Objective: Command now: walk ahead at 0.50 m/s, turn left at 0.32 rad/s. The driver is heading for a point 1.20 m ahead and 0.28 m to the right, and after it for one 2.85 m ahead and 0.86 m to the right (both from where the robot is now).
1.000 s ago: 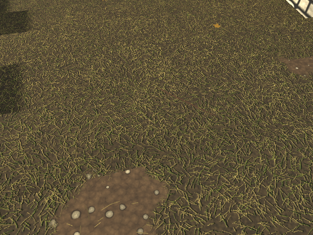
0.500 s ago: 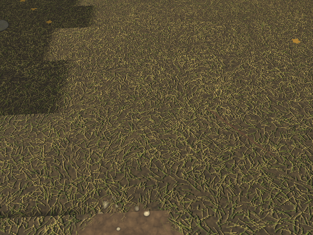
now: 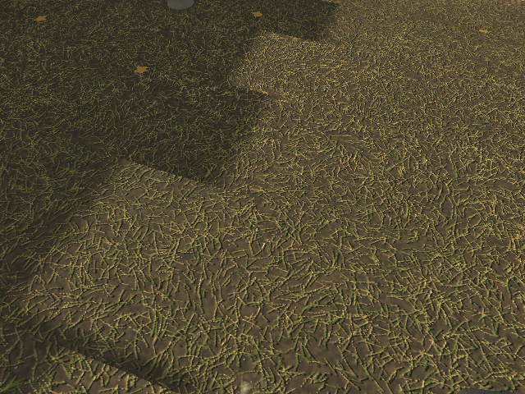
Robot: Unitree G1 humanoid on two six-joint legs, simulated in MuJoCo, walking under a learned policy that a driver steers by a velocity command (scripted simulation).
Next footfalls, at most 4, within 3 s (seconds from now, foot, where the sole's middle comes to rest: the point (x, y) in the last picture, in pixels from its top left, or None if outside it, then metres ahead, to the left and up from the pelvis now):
0.62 right None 0.52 -0.26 -0.92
1.12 left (296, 295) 0.82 -0.05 -0.92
1.54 right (369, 253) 0.98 -0.30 -0.92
2.12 left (282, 198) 1.34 -0.02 -1.09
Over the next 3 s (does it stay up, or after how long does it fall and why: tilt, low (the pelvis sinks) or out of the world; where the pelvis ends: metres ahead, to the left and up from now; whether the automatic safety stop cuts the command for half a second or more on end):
stays up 1.23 -0.15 -0.32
